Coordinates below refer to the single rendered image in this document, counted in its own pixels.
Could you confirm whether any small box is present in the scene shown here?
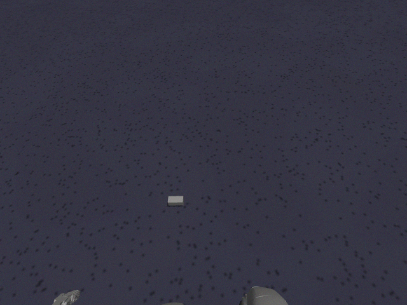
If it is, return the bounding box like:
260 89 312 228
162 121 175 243
168 196 184 205

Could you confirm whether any left robot hand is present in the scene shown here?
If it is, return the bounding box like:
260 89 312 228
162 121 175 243
52 290 80 305

